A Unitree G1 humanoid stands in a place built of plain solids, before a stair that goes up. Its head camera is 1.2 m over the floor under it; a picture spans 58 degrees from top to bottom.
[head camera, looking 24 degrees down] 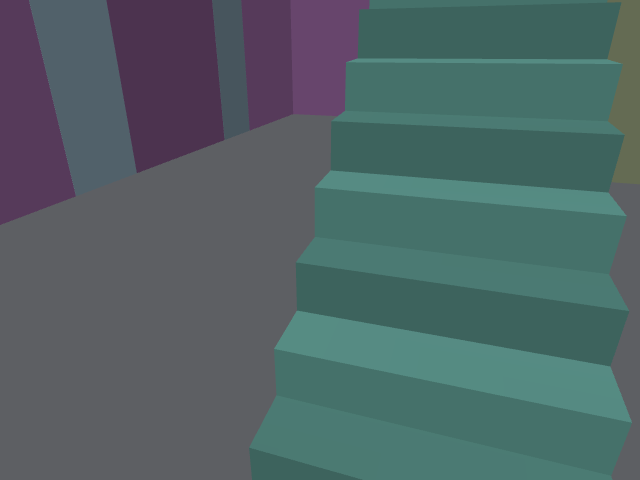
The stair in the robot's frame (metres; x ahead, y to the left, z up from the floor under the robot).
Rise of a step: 0.19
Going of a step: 0.20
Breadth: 0.92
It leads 18 degrees to the right of straight ahead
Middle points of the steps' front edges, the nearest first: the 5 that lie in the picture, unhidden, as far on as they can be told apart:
0.90 -0.30 0.38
1.09 -0.36 0.57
1.28 -0.42 0.77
1.46 -0.48 0.96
1.65 -0.54 1.15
